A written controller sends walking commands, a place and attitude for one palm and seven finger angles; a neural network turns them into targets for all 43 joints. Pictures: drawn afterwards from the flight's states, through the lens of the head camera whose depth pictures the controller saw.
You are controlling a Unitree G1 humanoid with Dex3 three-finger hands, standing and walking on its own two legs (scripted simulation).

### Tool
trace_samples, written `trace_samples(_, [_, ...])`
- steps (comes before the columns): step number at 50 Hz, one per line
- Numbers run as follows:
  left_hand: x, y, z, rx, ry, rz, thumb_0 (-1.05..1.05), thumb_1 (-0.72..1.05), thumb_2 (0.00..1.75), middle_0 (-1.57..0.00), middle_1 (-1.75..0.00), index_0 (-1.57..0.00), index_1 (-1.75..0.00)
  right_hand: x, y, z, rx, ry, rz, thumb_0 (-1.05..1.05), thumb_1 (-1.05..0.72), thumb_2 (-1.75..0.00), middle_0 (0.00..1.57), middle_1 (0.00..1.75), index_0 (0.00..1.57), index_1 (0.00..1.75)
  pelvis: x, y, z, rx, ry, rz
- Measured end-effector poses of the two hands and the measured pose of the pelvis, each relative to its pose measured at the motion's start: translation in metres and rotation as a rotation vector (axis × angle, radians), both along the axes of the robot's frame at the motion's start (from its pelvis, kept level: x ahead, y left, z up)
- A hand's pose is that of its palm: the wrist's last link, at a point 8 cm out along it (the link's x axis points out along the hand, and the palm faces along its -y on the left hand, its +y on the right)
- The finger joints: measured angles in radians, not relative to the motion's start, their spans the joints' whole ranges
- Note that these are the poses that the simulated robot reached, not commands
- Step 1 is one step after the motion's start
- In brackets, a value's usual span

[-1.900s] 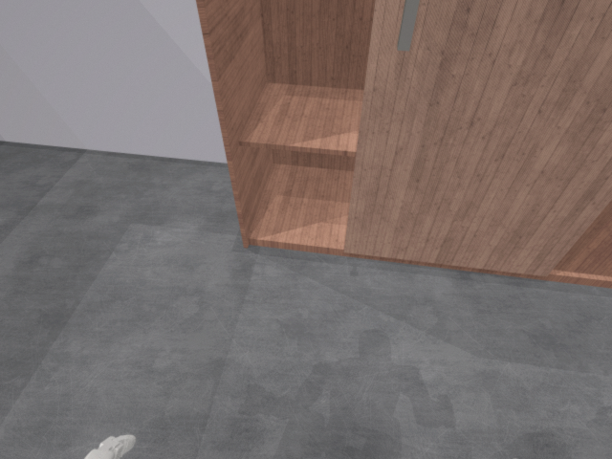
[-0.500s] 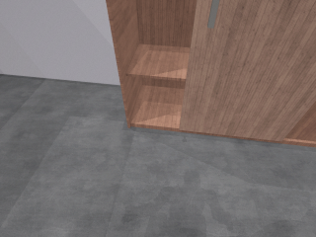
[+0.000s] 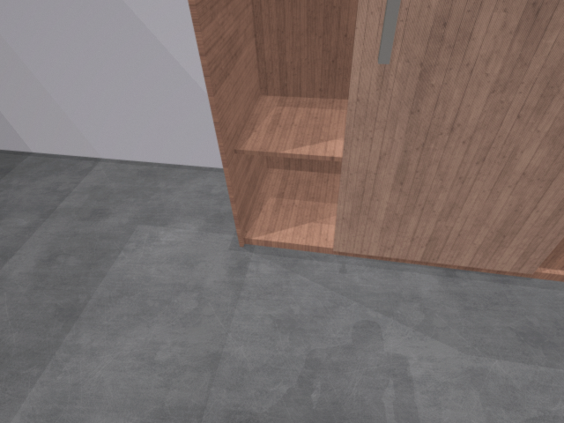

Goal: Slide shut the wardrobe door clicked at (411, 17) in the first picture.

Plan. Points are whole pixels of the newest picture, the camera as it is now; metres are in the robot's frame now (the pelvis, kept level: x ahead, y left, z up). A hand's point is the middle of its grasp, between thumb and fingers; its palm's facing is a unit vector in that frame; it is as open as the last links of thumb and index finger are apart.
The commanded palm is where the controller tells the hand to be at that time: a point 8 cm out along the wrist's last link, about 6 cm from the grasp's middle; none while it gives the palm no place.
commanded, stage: walk to a spot facing it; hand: right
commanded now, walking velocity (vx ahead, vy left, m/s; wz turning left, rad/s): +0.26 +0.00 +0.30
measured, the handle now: (391, 8) +0.92 -0.22 +0.24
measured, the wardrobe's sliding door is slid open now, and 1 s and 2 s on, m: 0.41 0.41 0.41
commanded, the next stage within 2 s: turn to face it in 0.10 s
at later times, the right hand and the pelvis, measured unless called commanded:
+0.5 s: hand (368, 369) +0.27 -0.13 -0.17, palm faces -0.04 +0.99 -0.17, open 7.3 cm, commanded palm none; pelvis +0.14 +0.03 +0.00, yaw +1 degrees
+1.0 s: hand (411, 418) +0.19 -0.19 -0.16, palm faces +0.13 +0.98 -0.18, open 7.3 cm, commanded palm none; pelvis +0.21 +0.00 +0.02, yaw -6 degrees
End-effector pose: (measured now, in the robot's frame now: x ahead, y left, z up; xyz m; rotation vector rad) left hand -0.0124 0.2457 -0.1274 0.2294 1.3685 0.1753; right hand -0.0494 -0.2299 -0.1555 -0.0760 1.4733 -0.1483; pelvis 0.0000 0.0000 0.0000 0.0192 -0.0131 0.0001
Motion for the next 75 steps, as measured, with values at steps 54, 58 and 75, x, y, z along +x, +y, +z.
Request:
trace_samples(54, [0.223, -0.018, 0.000, -0.076, 0.042, -0.008, 0.00, 0.91, 0.90, -0.20, -0.30, -0.20, -0.30, 0.256, 0.005, 0.026, -0.046, -0.083, -0.060, 0.01, -0.91, -0.90, 0.19, 0.30, 0.20, 0.30, 0.226, 0.007, 0.015, -0.015, -0.009, -0.102])
trace_samples(58, [0.220, -0.005, -0.018, -0.106, 0.112, 0.008, 0.00, 0.91, 0.90, -0.20, -0.30, -0.20, -0.30, 0.291, 0.023, 0.023, -0.066, -0.162, -0.058, 0.01, -0.91, -0.90, 0.19, 0.30, 0.20, 0.30, 0.246, 0.023, 0.004, -0.035, -0.019, -0.108])
trace_samples(75, [0.433, -0.015, 0.006, -0.078, -0.106, -0.160, 0.01, 0.91, 0.90, -0.19, -0.30, -0.19, -0.30, 0.279, 0.066, 0.021, 0.039, 0.015, -0.230, 0.00, -0.91, -0.90, 0.20, 0.30, 0.20, 0.30, 0.336, 0.008, 0.013, 0.011, -0.008, -0.171])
